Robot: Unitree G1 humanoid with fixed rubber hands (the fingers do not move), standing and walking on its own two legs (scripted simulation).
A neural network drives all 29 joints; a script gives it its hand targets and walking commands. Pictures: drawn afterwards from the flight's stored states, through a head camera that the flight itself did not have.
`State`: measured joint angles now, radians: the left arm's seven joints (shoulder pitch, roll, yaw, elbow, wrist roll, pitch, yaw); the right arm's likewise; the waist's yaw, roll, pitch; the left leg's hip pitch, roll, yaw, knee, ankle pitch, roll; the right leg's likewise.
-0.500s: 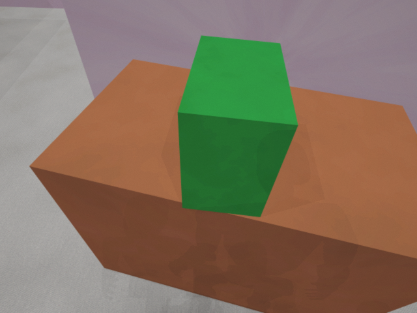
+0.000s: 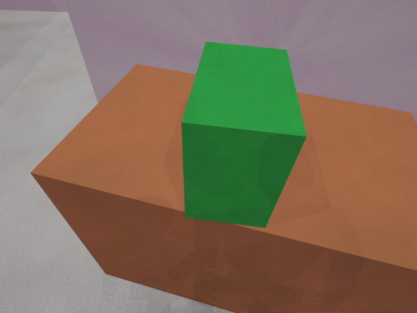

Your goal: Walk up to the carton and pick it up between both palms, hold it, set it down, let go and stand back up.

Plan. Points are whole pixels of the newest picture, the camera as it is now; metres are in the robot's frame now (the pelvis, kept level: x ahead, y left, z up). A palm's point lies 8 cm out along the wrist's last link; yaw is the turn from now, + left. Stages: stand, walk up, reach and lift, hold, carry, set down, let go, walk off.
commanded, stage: walk up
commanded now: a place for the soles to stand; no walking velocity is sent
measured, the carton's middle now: (235, 134) +0.47 -0.05 +0.11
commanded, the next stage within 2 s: reach and lift in 0.80 s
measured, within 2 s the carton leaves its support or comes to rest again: neither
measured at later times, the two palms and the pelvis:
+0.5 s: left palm out of the picture +0.03 +0.27 -0.13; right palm out of the picture +0.06 -0.27 -0.12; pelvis +0.00 +0.00 +0.00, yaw +0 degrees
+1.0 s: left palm (80, 310) +0.17 +0.25 -0.10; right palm out of the picture +0.16 -0.28 -0.11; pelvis -0.03 -0.02 -0.03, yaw -3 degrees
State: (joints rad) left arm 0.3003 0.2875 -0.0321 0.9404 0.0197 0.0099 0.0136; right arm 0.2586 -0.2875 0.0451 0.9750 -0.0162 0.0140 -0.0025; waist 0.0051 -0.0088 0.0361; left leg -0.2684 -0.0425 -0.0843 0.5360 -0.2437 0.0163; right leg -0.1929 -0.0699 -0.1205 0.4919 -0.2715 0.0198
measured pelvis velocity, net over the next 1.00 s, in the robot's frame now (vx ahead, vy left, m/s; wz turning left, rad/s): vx -0.03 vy -0.02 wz -0.04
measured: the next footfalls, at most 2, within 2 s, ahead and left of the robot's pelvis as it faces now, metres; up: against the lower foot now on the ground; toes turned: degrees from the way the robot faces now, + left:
none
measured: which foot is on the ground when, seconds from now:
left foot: down 0.00-1.00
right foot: down 0.00-1.00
